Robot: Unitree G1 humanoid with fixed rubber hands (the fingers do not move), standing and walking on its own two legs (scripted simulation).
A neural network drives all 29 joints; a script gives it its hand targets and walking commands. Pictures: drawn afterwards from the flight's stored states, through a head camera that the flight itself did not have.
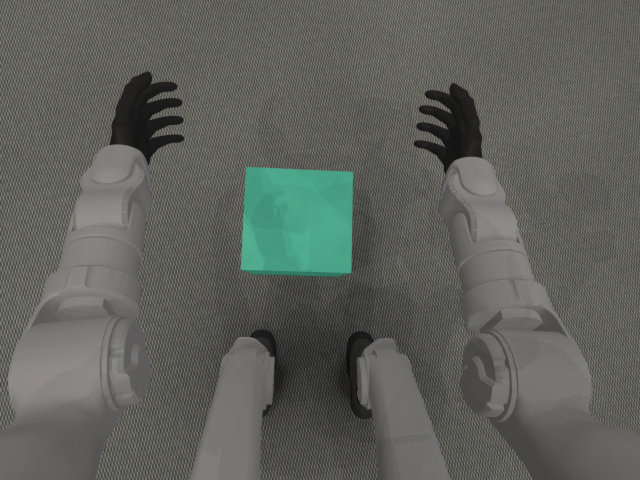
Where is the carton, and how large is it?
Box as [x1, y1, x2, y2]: [241, 167, 352, 276]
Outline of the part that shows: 246,167 241,269 255,274 337,276 349,273 351,265 352,172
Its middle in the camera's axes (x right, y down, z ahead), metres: -0.05 -0.03 +0.86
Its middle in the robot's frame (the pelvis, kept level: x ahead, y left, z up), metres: +0.46 +0.03 -0.51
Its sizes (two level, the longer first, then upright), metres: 0.210 0.200 0.250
